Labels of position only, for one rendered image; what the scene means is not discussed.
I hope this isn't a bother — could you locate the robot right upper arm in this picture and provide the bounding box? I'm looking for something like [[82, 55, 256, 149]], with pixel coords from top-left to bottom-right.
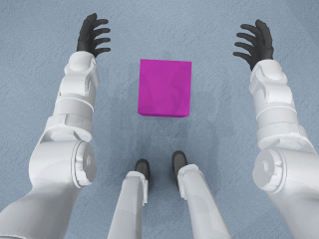
[[252, 146, 319, 239]]

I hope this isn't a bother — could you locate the robot right thigh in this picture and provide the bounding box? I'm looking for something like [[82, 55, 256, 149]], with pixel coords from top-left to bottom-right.
[[177, 168, 233, 239]]

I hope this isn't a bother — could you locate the right robot hand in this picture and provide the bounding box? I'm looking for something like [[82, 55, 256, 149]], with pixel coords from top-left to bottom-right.
[[232, 19, 274, 72]]

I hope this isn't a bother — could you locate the right robot forearm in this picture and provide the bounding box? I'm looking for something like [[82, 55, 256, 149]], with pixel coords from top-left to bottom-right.
[[248, 59, 319, 156]]

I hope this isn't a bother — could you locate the robot left shin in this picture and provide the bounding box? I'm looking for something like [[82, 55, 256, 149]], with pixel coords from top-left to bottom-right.
[[122, 171, 146, 185]]

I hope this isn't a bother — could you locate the left robot forearm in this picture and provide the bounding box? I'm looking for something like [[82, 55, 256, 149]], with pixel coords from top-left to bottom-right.
[[29, 51, 100, 183]]

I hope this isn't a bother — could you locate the robot left upper arm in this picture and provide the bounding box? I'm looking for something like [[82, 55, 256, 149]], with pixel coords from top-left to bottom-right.
[[0, 139, 98, 239]]

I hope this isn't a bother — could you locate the left robot hand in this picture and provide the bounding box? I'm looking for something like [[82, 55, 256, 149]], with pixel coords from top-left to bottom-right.
[[76, 13, 111, 58]]

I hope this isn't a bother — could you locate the carton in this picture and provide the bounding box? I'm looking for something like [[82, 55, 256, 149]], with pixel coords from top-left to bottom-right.
[[138, 59, 192, 118]]

